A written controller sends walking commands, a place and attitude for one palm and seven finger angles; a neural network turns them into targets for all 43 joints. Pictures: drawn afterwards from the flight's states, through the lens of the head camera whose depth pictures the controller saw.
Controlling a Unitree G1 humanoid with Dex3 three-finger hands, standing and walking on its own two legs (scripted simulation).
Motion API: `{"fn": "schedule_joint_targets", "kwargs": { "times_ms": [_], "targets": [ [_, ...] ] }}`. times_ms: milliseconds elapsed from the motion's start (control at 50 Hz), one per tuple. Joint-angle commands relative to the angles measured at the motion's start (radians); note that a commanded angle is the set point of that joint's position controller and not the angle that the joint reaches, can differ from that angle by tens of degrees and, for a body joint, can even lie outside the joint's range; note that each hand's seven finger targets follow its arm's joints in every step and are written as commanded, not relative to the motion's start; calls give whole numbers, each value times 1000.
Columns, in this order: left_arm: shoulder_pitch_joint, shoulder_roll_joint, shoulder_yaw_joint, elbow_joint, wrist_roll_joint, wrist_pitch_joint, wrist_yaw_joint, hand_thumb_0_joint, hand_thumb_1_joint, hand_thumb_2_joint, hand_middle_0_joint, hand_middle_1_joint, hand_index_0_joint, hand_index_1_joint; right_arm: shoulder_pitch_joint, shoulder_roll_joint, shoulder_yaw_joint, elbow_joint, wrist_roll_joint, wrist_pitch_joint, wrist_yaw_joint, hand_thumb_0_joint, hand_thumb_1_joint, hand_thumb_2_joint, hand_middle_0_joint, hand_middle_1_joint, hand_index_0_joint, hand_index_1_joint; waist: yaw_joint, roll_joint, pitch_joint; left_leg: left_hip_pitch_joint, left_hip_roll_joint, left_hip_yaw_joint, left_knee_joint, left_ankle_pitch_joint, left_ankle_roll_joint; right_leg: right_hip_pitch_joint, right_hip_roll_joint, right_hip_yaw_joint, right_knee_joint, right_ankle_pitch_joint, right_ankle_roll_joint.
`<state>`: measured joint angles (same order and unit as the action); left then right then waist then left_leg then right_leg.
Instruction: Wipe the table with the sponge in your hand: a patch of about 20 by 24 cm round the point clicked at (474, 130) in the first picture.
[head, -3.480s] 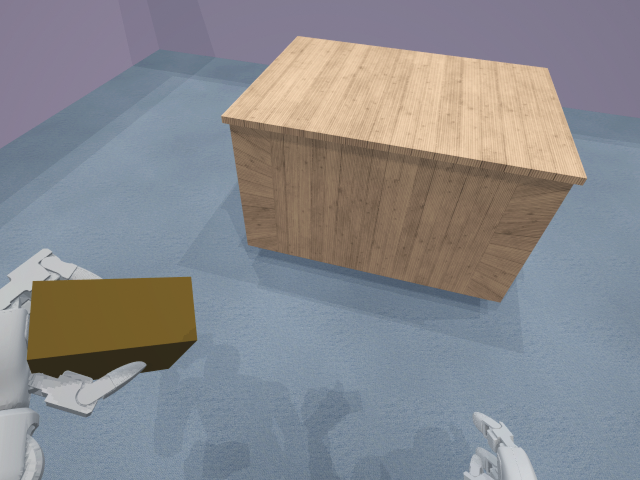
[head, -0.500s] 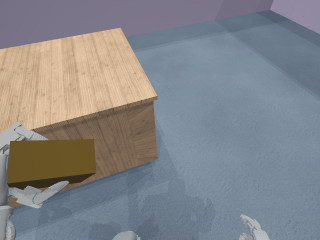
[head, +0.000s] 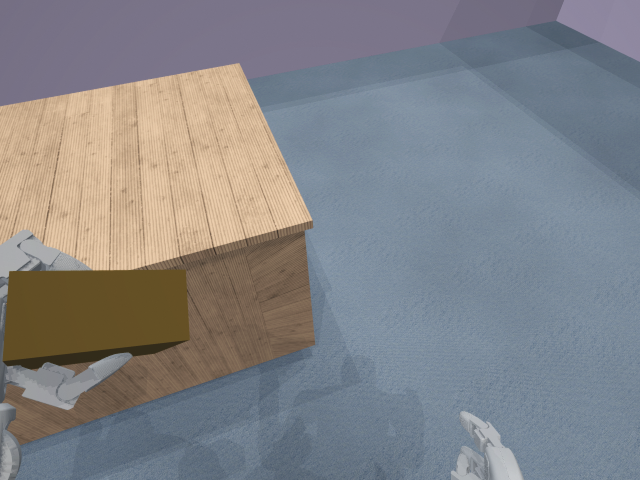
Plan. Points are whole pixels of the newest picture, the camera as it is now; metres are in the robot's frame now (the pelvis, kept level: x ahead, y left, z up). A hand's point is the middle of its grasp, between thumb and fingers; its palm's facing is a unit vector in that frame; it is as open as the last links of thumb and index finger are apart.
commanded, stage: take the last steps up to it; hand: left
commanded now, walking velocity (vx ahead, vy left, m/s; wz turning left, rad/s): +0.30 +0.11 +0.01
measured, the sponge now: (122, 319) +0.23 +0.20 +0.17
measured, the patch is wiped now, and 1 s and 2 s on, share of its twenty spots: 0.00 0.00 0.00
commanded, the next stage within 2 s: come to a stop and stand still in 0.52 s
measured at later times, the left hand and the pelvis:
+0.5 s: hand (106, 202) +0.35 +0.25 +0.20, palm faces +0.35 -0.83 -0.43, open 10.1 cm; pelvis +0.12 +0.02 +0.01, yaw -2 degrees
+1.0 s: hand (126, 181) +0.39 +0.25 +0.19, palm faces +0.34 -0.84 -0.43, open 10.1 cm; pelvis +0.17 +0.02 +0.01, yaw -3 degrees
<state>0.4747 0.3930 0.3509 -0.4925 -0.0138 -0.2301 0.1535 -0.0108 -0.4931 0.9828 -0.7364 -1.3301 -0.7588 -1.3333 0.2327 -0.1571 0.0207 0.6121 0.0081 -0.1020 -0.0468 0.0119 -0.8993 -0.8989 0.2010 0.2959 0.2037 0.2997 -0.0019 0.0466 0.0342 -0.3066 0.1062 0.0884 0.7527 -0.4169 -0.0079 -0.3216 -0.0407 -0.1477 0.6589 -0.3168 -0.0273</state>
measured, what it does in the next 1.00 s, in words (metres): walks ahead: left foot, then right foot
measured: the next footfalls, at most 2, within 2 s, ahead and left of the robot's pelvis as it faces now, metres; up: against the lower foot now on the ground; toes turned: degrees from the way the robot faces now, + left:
left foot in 0.32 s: +0.18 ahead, +0.14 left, +0.00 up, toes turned +8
right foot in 0.60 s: +0.19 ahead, -0.09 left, +0.00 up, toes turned -5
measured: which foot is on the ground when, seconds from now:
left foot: up 0.00-0.30, down 0.32-0.62, up 0.64-0.88, down 0.90-1.00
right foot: down 0.00-0.32, up 0.34-0.58, down 0.60-1.00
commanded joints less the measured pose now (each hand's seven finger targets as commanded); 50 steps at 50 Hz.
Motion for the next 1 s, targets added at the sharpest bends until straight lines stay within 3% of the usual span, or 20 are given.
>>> {"fn": "schedule_joint_targets", "kwargs": {
  "times_ms": [0, 40, 80, 180, 240, 260, 280, 300, 320, 380, 440, 540, 560, 600, 620, 700, 780, 840, 920, 980],
  "targets": [
    [-183, 188, 152, -155, -20, -58, 19, 0, 100, 1300, -1200, -1600, -1200, -1600, -124, -152, -71, -119, -1, -46, -4, 0, -900, -900, 200, 300, 200, 300, 5, -238, -53, -452, -32, -128, 503, -60, -5, 281, -411, 705, -418, 40, -214],
    [-96, 161, 143, -121, -7, -79, 14, 0, 100, 1300, -1200, -1600, -1200, -1600, -112, -131, -50, -92, -8, -25, -6, 0, -900, -900, 200, 300, 200, 300, 1, -138, -76, -417, -10, -102, 450, 27, -14, 303, -324, 401, -344, 347, -165],
    [-90, 144, 124, -142, -1, -89, 13, 0, 100, 1300, -1200, -1600, -1200, -1600, -122, -135, -55, -105, -10, -14, -8, 0, -900, -900, 200, 300, 200, 300, -3, -166, -92, -345, -9, -63, 292, 63, -12, 291, -286, 261, -308, 560, -130],
    [-61, 147, 130, -222, -2, -81, 36, 0, 100, 1300, -1200, -1600, -1200, -1600, -117, -118, -63, -154, -17, -26, -7, 0, -900, -900, 200, 300, 200, 300, 25, -194, -144, -106, -73, 86, -101, 141, 9, 291, -242, 179, -269, 554, -110],
    [-78, 157, 134, -258, -6, -75, 46, 0, 100, 1300, -1200, -1600, -1200, -1600, -90, -135, -83, -165, -12, -26, -17, 0, -900, -900, 200, 300, 200, 300, 0, -134, -178, 111, -98, 112, -304, 272, 17, 236, -189, 141, -127, 478, -61],
    [-94, 161, 133, -269, -7, -82, 46, 0, 100, 1300, -1200, -1600, -1200, -1600, -72, -151, -91, -166, -8, -25, -22, 0, -900, -900, 200, 300, 200, 300, -19, -34, -196, 241, -60, 56, -331, 315, 43, 142, -156, 120, 10, 425, -31],
    [-91, 158, 140, -266, -14, -85, 46, 0, 100, 1300, -1200, -1600, -1200, -1600, -71, -177, -100, -172, -3, -23, -19, 0, -900, -900, 200, 300, 200, 300, -18, 154, -231, 375, 112, -178, -346, 465, 131, -36, -50, 55, 208, 135, 18],
    [-111, 147, 119, -247, -18, -93, 41, 0, 100, 1300, -1200, -1600, -1200, -1600, -69, -179, -101, -186, 3, -22, -15, 0, -900, -900, 200, 300, 200, 300, -10, 247, -209, 387, 267, -425, -389, 564, 217, -182, 19, 60, 399, -313, 32],
    [-79, 183, 148, -196, -14, -87, 36, 0, 100, 1300, -1200, -1600, -1200, -1600, -80, -162, -87, -169, -5, -27, -16, 0, -900, -900, 200, 300, 200, 300, -12, 234, -190, 322, 314, -502, -438, 447, 265, -243, 2, 119, 522, -336, 29],
    [-55, 164, 139, -275, -21, -77, 20, 0, 100, 1300, -1200, -1600, -1200, -1600, -90, -157, -90, -144, 7, -41, -7, 0, -900, -900, 200, 300, 200, 300, -3, 156, -126, 248, 231, -299, -416, 442, 252, -304, -55, 122, 451, -198, 46],
    [15, 139, 133, -299, -24, -68, 13, 0, 100, 1300, -1200, -1600, -1200, -1600, -83, -159, -81, -144, 1, -57, -1, 0, -900, -900, 200, 300, 200, 300, 5, 202, -154, 130, 161, -122, -403, 487, 183, -113, -30, 43, 215, -97, 51],
    [-13, 134, 133, -189, -23, -39, 18, 0, 100, 1300, -1200, -1600, -1200, -1600, -84, -159, -66, -136, 5, -52, -21, 0, -900, -900, 200, 300, 200, 300, 2, 122, -151, 33, 127, -51, -287, 291, 107, 131, 23, -22, -123, 17, 52],
    [-41, 145, 137, -167, -17, -36, 20, 0, 100, 1300, -1200, -1600, -1200, -1600, -93, -156, -66, -135, 4, -45, -24, 0, -900, -900, 200, 300, 200, 300, 4, 55, -148, -30, 100, -35, -207, 202, 86, 198, -13, 40, -198, 69, 33],
    [-94, 179, 157, -113, -15, -23, 19, 0, 100, 1300, -1200, -1600, -1200, -1600, -103, -129, -54, -152, -1, -39, -22, 0, -900, -900, 200, 300, 200, 300, 2, -332, -118, -281, -99, 34, 175, -133, 5, 248, -327, 580, -362, 169, -118],
    [-118, 152, 120, -120, -29, -24, 13, 0, 100, 1300, -1200, -1600, -1200, -1600, -103, -158, -75, -143, 0, -43, -11, 0, -900, -900, 200, 300, 200, 300, 5, -348, -88, -285, -80, -60, 327, -117, -7, 206, -384, 642, -400, 250, -153],
    [-118, 161, 128, -182, -11, -54, 26, 0, 100, 1300, -1200, -1600, -1200, -1600, -140, -118, -31, -129, -2, -26, -12, 0, -900, -900, 200, 300, 200, 300, -8, -169, -149, -183, -51, -72, 215, -32, -29, 269, -283, 241, -226, 832, -105],
    [-16, 159, 144, -260, -7, -52, 42, 0, 100, 1300, -1200, -1600, -1200, -1600, -138, -117, -36, -169, -15, -19, -25, 0, -900, -900, 200, 300, 200, 300, 19, -180, -186, -84, -84, -9, -57, 60, -22, 303, -253, 195, -205, 837, -98],
    [16, 152, 140, -281, -15, -40, 48, 0, 100, 1300, -1200, -1600, -1200, -1600, -106, -127, -48, -176, -17, 2, -30, 0, -900, -900, 200, 300, 200, 300, -3, -107, -201, 73, -88, -18, -282, 308, -22, 248, -189, 166, -144, 689, -42],
    [24, 145, 129, -224, -25, -42, 27, 0, 100, 1300, -1200, -1600, -1200, -1600, -93, -154, -61, -193, -14, -1, -33, 0, -900, -900, 200, 300, 200, 300, 14, 199, -153, 159, 206, -292, -408, 848, 115, 7, 23, 105, 50, -165, 42],
    [-57, 139, 96, -268, -14, -47, 20, 0, 100, 1300, -1200, -1600, -1200, -1600, -75, -159, -64, -167, -20, -30, -14, 0, -900, -900, 200, 300, 200, 300, 5, 200, -177, 229, 184, -230, -361, 888, 119, -13, 30, 121, 30, -129, 37]
  ]
}}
